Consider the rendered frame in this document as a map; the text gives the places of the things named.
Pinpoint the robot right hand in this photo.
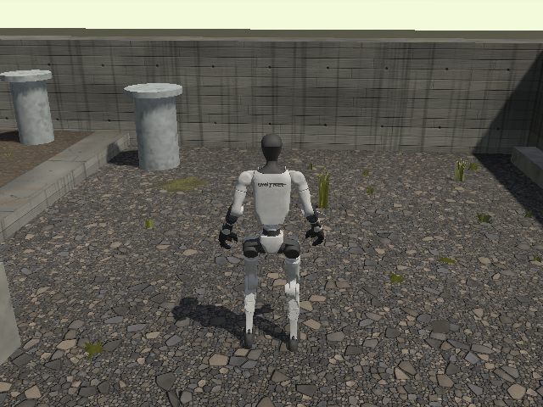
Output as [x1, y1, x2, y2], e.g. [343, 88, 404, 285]
[305, 229, 325, 246]

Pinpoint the robot right foot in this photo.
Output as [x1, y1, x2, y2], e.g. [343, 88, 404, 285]
[288, 330, 300, 352]

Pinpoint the robot right upper arm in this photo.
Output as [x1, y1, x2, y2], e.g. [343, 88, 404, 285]
[289, 170, 314, 217]

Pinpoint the right robot forearm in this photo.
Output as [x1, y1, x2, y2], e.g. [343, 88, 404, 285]
[306, 203, 322, 232]

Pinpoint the left robot forearm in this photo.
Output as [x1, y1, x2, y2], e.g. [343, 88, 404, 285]
[221, 204, 238, 235]

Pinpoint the robot left hand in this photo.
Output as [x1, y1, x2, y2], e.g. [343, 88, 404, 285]
[218, 231, 238, 249]

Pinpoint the right robot thigh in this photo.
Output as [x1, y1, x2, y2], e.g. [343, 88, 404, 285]
[283, 237, 300, 298]

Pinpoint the robot left upper arm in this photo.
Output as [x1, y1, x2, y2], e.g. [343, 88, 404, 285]
[230, 170, 254, 217]

